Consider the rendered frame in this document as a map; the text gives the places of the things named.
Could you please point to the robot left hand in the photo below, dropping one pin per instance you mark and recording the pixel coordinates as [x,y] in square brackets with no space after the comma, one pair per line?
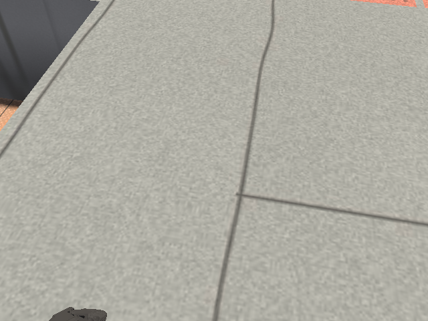
[70,314]

